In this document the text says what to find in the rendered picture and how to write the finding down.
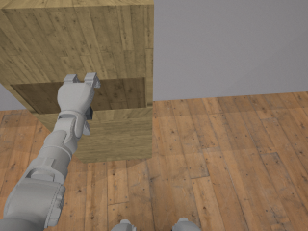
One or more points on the drawer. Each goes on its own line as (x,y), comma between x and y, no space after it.
(113,94)

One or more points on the robot left forearm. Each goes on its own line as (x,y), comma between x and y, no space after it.
(55,155)

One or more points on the cabinet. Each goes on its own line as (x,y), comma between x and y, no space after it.
(42,41)

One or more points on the handle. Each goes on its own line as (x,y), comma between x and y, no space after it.
(89,113)

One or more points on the robot left upper arm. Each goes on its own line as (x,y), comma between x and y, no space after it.
(36,204)

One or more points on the robot left shin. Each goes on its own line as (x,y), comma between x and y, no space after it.
(125,221)

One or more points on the robot left hand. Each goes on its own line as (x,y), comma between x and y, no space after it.
(76,96)

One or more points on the right robot thigh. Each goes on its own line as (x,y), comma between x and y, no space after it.
(185,226)

